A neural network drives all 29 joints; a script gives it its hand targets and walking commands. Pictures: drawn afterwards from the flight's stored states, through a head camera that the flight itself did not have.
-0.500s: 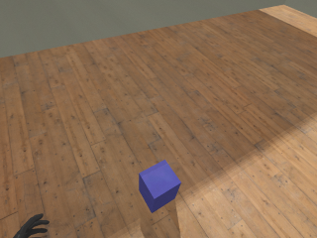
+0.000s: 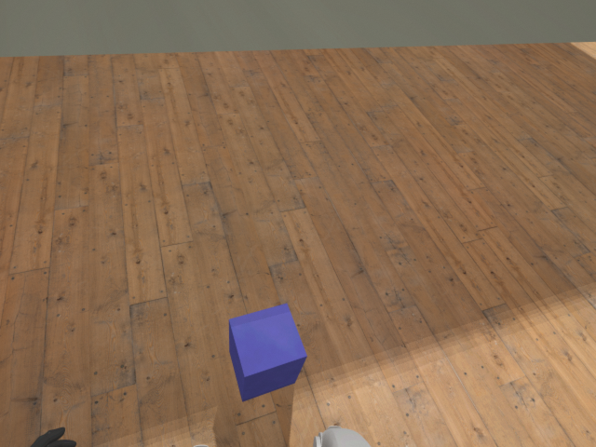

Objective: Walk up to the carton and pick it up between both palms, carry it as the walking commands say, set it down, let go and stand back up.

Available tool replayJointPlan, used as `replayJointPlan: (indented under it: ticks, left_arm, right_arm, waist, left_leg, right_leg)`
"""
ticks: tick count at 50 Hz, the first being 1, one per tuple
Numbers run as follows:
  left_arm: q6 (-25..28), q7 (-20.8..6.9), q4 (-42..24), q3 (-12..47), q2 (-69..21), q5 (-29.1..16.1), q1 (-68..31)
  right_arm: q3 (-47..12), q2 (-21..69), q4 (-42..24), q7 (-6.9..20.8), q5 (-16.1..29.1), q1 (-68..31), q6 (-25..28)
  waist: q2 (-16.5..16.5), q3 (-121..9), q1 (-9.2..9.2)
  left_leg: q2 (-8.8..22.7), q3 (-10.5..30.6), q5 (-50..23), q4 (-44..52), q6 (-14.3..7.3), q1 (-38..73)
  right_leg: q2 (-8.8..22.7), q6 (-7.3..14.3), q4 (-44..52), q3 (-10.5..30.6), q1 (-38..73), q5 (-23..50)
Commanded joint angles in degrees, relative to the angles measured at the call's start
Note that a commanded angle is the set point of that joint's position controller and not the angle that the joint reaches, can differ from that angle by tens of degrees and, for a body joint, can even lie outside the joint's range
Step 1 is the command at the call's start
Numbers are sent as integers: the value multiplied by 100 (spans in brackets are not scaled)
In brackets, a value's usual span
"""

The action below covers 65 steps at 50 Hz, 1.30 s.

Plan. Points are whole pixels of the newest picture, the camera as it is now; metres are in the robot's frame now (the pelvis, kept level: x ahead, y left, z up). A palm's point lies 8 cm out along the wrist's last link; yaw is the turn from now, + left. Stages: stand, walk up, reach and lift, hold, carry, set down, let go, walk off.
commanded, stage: walk up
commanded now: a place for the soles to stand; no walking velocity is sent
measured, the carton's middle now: (264, 353) +0.47 +0.02 -0.62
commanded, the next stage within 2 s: none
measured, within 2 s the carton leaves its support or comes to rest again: neither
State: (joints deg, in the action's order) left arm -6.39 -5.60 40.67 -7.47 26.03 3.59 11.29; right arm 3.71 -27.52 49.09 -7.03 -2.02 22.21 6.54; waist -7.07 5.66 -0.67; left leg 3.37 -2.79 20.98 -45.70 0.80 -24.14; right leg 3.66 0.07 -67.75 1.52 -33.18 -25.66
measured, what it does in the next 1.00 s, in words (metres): steps to the right, turning left: right foot, then left foot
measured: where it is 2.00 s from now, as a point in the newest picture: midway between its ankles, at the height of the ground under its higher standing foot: outside the picture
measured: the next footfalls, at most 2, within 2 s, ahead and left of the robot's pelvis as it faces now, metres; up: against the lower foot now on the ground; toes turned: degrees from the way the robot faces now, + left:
right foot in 0.16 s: +0.13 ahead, -0.28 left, +0.00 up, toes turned +12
left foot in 0.42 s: +0.09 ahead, +0.00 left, +0.00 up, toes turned +16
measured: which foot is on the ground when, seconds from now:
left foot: down 0.00-0.18, up 0.20-0.40, down 0.42-1.00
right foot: up 0.00-0.14, down 0.16-1.00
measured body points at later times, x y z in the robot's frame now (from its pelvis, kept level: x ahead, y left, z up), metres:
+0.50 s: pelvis +0.04 -0.16 +0.00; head +0.08 -0.13 +0.44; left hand +0.03 +0.17 -0.12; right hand +0.22 -0.46 -0.09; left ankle +0.05 -0.07 -0.71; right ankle +0.08 -0.27 -0.70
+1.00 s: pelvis +0.04 -0.19 +0.02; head +0.06 -0.18 +0.47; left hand +0.02 +0.15 -0.09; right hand +0.27 -0.44 -0.09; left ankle +0.03 -0.07 -0.70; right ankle +0.09 -0.28 -0.70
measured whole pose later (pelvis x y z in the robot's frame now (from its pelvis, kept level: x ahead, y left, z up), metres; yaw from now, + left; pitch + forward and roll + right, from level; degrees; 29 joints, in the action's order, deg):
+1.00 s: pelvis +0.04 -0.19 +0.02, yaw +23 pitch -2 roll +0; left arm -0.2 -0.6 53.8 -2.6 22.6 0.4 5.6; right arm 1.2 -23.7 55.1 0.1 -1.1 7.3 1.3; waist 0.1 4.9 -1.0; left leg -2.9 4.0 17.1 -38.5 -0.9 -19.4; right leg 5.0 0.8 -38.5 -11.7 -15.9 -20.5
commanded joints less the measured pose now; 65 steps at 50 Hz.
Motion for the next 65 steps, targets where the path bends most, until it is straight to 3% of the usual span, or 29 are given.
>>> replayJointPlan:
  ticks: [1,4,5,7,8,9,10,11,12,15,17,19,20,21,22,23,25,28,30,32,33,39,44,45,51,53,54,61,65]
  left_arm:
    - [205,-37,-511,-365,1003,-36,-254]
    - [153,-51,-583,-431,1005,-44,-445]
    - [157,-61,-631,-418,916,-76,-294]
    - [199,-31,-424,-464,984,-56,163]
    - [233,0,-285,-562,996,8,674]
    - [285,44,-232,-616,1415,152,1123]
    - [322,94,-327,-647,1943,-78,780]
    - [364,121,-579,-582,1865,-86,153]
    - [334,157,-650,-474,1653,-104,-216]
    - [408,224,-322,-261,1267,-139,-244]
    - [458,302,-202,-182,1299,-171,-69]
    - [560,372,-64,-107,1235,-236,-56]
    - [615,394,-28,-31,1190,-281,-199]
    - [620,428,71,36,1018,-334,-7]
    - [647,456,21,135,757,-363,111]
    - [584,444,42,143,798,-397,-27]
    - [603,487,123,107,899,-418,1]
    - [783,490,590,107,811,-285,440]
    - [887,514,553,43,1258,-257,92]
    - [894,532,589,106,1265,-269,-270]
    - [906,572,535,126,1291,-262,-209]
    - [868,600,696,183,1056,-354,-324]
    - [760,597,819,224,1036,-293,-655]
    - [762,594,824,220,970,-303,-761]
    - [699,517,1049,207,759,-362,-786]
    - [738,503,1099,170,763,-298,-886]
    - [750,492,1120,168,779,-289,-941]
    - [737,532,1435,238,602,-320,-852]
    - [753,533,1501,224,727,-277,-1040]
  right_arm:
    - [500,-1986,-270,-92,-8,396,77]
    - [566,-2075,-336,-80,5,345,26]
    - [548,-2180,-431,-88,-41,157,13]
    - [544,-2208,-428,-90,-18,-215,-9]
    - [433,-1978,-548,-78,-77,-357,-69]
    - [284,-1434,-665,-98,-26,-98,-103]
    - [337,-1459,-773,-203,145,-785,-126]
    - [322,-1529,-599,-246,145,-616,-168]
    - [343,-1532,-351,-222,155,-320,-148]
    - [351,-1373,-25,99,154,7,-178]
    - [280,-1149,-99,250,216,-148,-202]
    - [219,-908,-180,349,128,-337,-142]
    - [212,-824,-170,374,80,-87,-100]
    - [246,-918,-221,413,60,-132,-88]
    - [310,-1192,-317,403,-10,-237,-59]
    - [364,-1556,-395,404,-4,-371,-47]
    - [247,-1363,-374,379,51,-457,-76]
    - [66,-820,-356,452,123,-1269,-236]
    - [121,-844,-271,513,183,-1160,-300]
    - [77,-805,-149,546,205,-1119,-340]
    - [74,-721,-145,561,179,-1137,-338]
    - [80,-821,28,629,177,-1328,-329]
    - [26,-808,212,622,160,-1476,-417]
    - [31,-790,313,617,109,-1421,-437]
    - [36,-923,337,628,79,-1612,-404]
    - [-21,-834,338,646,58,-1594,-424]
    - [-8,-863,354,661,88,-1585,-415]
    - [-115,-746,536,609,124,-1679,-406]
    - [-118,-593,563,633,157,-1650,-434]
  waist:
    - [1382,-722,89]
    - [1630,-525,225]
    - [1935,-692,59]
    - [1399,-729,-251]
    - [1063,-820,-601]
    - [-461,-868,-743]
    - [-1651,-365,-835]
    - [-623,-211,-440]
    - [-219,-241,-214]
    - [-309,-100,-44]
    - [-444,-203,-121]
    - [164,-311,2]
    - [-264,-456,198]
    - [230,-677,203]
    - [1311,-887,223]
    - [1496,-912,171]
    - [1151,-914,171]
    - [978,-843,-248]
    - [117,-450,-113]
    - [339,-354,85]
    - [23,-310,37]
    - [201,-1030,-22]
    - [110,-598,48]
    - [487,-734,91]
    - [873,-517,-46]
    - [1087,-387,-62]
    - [793,-601,-46]
    - [1110,-691,-70]
    - [831,-890,54]
  left_leg:
    - [1356,1698,-2070,1179,-1453,647]
    - [1305,1817,-1326,1186,-1381,140]
    - [1245,1799,-1402,1098,-1335,103]
    - [1057,1808,-560,746,-1137,-686]
    - [603,1072,-570,-43,-918,-993]
    - [-139,651,-88,-1588,-578,-1914]
    - [-677,237,1846,-2672,-328,-2771]
    - [-372,760,1466,-3099,-362,-2431]
    - [-291,588,1215,-2972,-381,-2070]
    - [-144,48,848,-1762,-268,-944]
    - [-196,-31,939,-1144,-294,-511]
    - [-316,25,650,-324,-382,-55]
    - [-355,132,-23,696,-467,506]
    - [-334,454,-326,1225,-563,1184]
    - [452,1899,-826,1500,-919,1867]
    - [1363,3276,-1218,1676,-1628,1650]
    - [1501,3103,-1697,1595,-1938,1197]
    - [448,1580,-1768,973,-941,61]
    - [-491,664,-817,-119,-333,-157]
    - [-479,440,238,-314,-282,-92]
    - [-335,542,199,-207,-354,145]
    - [-97,1042,-2125,610,-611,747]
    - [-244,974,-1554,711,-567,647]
    - [-208,979,-1534,923,-517,714]
    - [140,2120,-795,1885,-837,70]
    - [40,1732,-875,1874,-654,-128]
    - [59,1722,-865,1935,-638,77]
    - [224,1974,-1767,2232,-633,300]
    - [7,1357,-2204,1911,-525,690]
  right_leg:
    - [334,-65,79,303,-396,-100]
    - [182,-87,617,-38,-93,-417]
    - [121,-60,865,-178,108,-510]
    - [52,5,1664,-388,897,185]
    - [-391,66,2442,-874,1533,6]
    - [337,431,3471,474,2052,-821]
    - [1624,1064,5149,2856,1381,-1512]
    - [1797,1470,5150,3090,1237,-1242]
    - [1681,1513,4766,2479,1120,-1013]
    - [1280,1242,4266,1084,903,-300]
    - [1425,1316,4173,1100,1074,641]
    - [1631,1286,3724,974,1322,2076]
    - [1543,1047,3173,593,1383,2548]
    - [1429,809,2801,331,1164,2137]
    - [935,361,1861,-58,398,1805]
    - [152,81,1664,-322,121,-190]
    - [179,94,1468,24,487,-922]
    - [192,323,3375,46,1887,649]
    - [1418,1036,4283,1467,1416,812]
    - [1776,1286,4252,1370,1453,1620]
    - [1678,1209,4172,1292,1339,1686]
    - [897,333,3590,-44,1913,1594]
    - [1066,514,4044,-19,1726,712]
    - [1124,530,4022,-134,1793,486]
    - [301,258,3733,-327,2141,-284]
    - [442,348,4094,-285,2286,-404]
    - [444,354,4185,-255,2448,-267]
    - [321,266,4267,-369,2964,646]
    - [598,351,4501,-363,2948,1175]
